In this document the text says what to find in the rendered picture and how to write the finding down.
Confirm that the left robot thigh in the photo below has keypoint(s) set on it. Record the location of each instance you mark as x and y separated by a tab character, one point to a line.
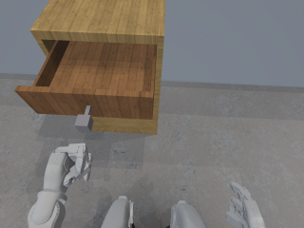
120	214

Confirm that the left robot forearm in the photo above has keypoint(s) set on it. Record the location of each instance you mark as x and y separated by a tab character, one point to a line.
48	211

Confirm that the right robot hand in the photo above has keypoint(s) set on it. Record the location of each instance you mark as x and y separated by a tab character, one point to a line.
249	214

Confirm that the robot thigh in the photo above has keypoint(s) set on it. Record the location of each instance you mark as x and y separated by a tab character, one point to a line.
120	214
184	215

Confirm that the cabinet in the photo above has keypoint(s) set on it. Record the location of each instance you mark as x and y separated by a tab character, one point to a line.
108	21

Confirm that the left robot hand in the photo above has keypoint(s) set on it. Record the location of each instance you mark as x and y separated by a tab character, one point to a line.
74	158

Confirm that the right robot thigh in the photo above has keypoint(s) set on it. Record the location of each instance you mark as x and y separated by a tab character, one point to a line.
184	215

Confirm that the handle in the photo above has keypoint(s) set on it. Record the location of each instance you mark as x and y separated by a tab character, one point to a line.
84	122

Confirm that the drawer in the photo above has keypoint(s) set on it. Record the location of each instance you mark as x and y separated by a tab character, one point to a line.
116	79

